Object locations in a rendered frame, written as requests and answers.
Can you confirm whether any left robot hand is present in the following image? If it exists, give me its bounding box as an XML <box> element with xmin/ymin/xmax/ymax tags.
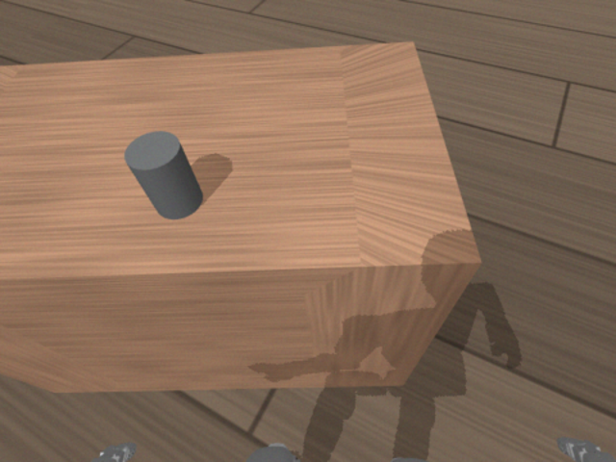
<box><xmin>90</xmin><ymin>442</ymin><xmax>137</xmax><ymax>462</ymax></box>

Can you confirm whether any can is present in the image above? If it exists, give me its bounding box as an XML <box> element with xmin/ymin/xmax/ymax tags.
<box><xmin>124</xmin><ymin>131</ymin><xmax>203</xmax><ymax>219</ymax></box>

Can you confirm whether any right robot hand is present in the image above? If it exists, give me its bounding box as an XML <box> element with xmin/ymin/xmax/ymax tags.
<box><xmin>556</xmin><ymin>437</ymin><xmax>616</xmax><ymax>462</ymax></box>

